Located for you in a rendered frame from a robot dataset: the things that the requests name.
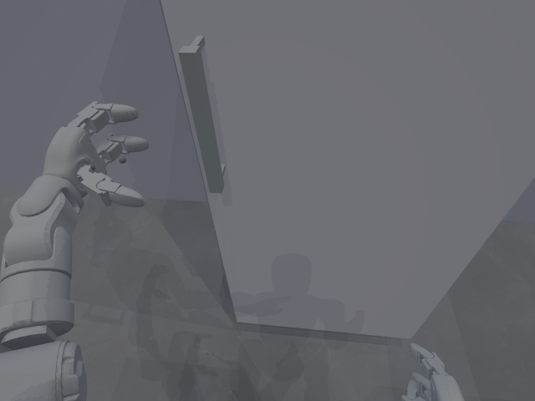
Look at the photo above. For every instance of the robot right hand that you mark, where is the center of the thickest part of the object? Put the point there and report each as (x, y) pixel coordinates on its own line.
(442, 387)

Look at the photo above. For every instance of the robot left upper arm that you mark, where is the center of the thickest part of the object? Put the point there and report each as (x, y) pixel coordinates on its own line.
(47, 372)

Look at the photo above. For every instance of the fridge door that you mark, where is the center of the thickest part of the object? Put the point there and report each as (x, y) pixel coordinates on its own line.
(371, 148)

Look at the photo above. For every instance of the robot left forearm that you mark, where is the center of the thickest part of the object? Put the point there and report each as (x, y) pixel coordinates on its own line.
(37, 265)

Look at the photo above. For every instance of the robot left hand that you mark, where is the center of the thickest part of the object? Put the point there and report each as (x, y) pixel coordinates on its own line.
(71, 150)

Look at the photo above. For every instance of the handle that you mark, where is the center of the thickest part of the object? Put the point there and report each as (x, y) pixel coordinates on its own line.
(195, 80)

